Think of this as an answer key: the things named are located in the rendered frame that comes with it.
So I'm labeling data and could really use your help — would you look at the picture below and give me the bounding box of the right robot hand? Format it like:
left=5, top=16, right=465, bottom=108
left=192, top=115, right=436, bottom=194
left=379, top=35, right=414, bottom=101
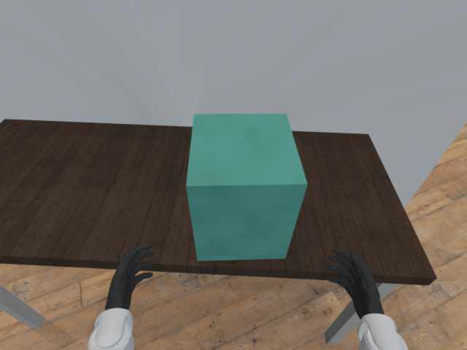
left=328, top=249, right=384, bottom=319

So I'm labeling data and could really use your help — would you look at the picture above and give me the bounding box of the carton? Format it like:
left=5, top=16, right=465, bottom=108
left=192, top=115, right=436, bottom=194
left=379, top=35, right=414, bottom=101
left=186, top=114, right=308, bottom=261

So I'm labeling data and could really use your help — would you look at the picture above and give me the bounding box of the table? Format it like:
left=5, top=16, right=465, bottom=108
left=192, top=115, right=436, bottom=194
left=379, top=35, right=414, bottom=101
left=0, top=119, right=437, bottom=345

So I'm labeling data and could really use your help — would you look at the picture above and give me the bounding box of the right robot forearm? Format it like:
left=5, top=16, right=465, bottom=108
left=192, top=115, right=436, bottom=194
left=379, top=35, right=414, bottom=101
left=357, top=314, right=408, bottom=350

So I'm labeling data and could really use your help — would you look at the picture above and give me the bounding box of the left robot forearm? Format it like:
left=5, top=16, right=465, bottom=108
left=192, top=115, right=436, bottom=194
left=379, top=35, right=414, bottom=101
left=88, top=308, right=134, bottom=350

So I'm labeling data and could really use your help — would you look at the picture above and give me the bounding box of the left robot hand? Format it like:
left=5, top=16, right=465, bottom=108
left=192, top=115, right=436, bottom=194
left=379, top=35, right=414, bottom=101
left=105, top=244, right=153, bottom=310

